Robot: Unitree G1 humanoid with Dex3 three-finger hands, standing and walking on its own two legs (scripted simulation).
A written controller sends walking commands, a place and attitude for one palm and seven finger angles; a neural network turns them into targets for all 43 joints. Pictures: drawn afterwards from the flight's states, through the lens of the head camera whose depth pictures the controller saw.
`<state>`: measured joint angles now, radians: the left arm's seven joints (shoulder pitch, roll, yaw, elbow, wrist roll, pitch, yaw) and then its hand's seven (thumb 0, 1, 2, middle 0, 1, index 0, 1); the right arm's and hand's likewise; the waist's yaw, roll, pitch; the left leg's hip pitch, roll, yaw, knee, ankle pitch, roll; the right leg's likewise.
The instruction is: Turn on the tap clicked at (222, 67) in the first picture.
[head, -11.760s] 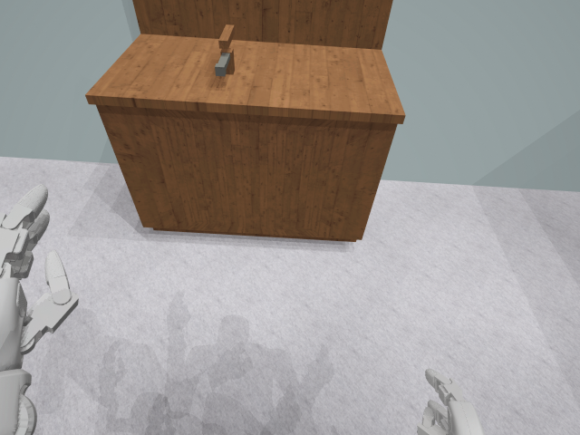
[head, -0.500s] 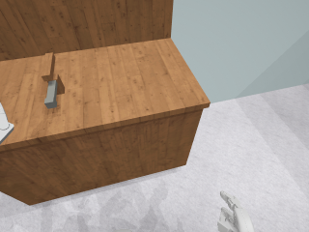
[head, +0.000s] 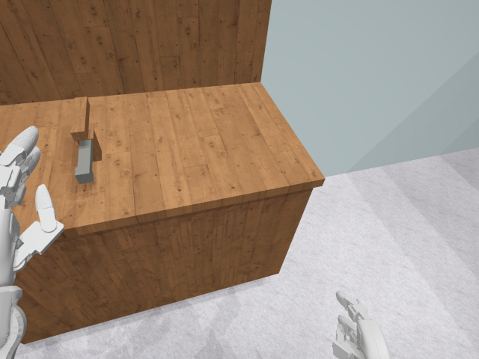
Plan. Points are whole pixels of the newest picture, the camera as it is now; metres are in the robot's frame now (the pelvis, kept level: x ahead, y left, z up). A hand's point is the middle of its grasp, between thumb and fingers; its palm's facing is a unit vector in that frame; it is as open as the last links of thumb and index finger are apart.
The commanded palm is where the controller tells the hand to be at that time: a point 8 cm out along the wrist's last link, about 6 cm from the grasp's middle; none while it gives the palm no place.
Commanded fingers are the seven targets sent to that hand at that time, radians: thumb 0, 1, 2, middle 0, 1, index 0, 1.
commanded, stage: come to a stop and stand still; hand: left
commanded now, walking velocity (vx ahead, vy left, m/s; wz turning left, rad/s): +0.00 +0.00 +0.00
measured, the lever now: (84, 174) +0.45 +0.38 +0.00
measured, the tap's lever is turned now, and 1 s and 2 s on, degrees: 0 0 0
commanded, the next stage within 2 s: look again from close up in 0.48 s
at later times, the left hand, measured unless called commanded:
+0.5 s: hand (61, 218) +0.24 +0.26 +0.15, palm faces +0.40 -0.84 -0.36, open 7.4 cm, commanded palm +0.19 +0.29 +0.17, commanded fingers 0.00 0.90 0.90 -0.20 -0.30 -0.20 -0.30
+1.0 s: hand (69, 228) +0.23 +0.25 +0.15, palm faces +0.40 -0.84 -0.36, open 7.4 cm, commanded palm +0.17 +0.28 +0.17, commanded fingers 0.00 0.90 0.90 -0.20 -0.30 -0.20 -0.30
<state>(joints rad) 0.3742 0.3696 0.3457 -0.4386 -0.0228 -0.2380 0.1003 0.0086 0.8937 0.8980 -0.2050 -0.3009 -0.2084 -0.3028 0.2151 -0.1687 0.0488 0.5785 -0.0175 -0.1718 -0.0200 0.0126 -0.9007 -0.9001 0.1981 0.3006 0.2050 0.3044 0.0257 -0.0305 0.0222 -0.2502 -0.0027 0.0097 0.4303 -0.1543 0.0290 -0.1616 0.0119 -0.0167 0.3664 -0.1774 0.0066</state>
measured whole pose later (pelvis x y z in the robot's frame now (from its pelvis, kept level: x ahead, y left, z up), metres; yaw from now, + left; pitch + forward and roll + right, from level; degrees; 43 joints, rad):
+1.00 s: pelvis +0.02 +0.00 +0.00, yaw +2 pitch +0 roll -1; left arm 0.43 0.34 0.32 -0.42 -0.05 -0.16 0.11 0.01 0.89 0.90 -0.21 -0.30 -0.21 -0.30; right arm 0.21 -0.21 0.02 0.59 0.00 -0.07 -0.05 0.01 -0.90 -0.90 0.20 0.30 0.21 0.30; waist 0.03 0.01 0.03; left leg -0.22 -0.01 -0.02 0.38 -0.15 0.03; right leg -0.12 0.00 -0.04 0.31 -0.18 0.01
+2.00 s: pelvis +0.16 -0.02 -0.01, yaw +2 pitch -1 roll +0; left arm 0.49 0.38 0.38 -0.53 -0.05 -0.18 0.13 0.01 0.89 0.90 -0.21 -0.30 -0.22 -0.30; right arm 0.20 -0.19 0.04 0.62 0.01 -0.11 -0.02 0.01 -0.90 -0.90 0.20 0.30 0.21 0.30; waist 0.02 0.03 0.05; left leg -0.31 0.01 0.02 0.68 -0.35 -0.01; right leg -0.29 0.02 -0.05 0.54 -0.23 -0.05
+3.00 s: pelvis +0.15 +0.01 +0.00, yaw +2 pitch +0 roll +0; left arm 0.49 0.38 0.32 -0.42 -0.03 -0.26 0.06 0.01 0.89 0.90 -0.21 -0.30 -0.21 -0.30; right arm 0.25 -0.20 0.01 0.61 0.02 -0.16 -0.01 0.01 -0.90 -0.90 0.20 0.30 0.20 0.30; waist 0.01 -0.02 0.06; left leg -0.20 -0.02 0.06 0.47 -0.27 0.04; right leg -0.27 -0.02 -0.02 0.46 -0.18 0.01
